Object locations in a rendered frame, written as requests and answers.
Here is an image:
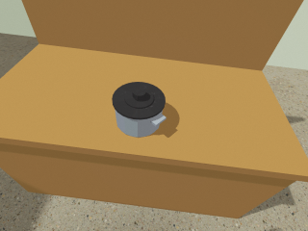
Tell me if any knob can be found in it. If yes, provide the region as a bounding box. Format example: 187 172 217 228
132 87 146 100

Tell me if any table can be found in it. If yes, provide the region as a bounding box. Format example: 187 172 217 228
0 0 308 218

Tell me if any lid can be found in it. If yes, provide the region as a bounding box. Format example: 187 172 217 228
112 82 166 120

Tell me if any pot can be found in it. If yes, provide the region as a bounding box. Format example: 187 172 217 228
115 110 167 138

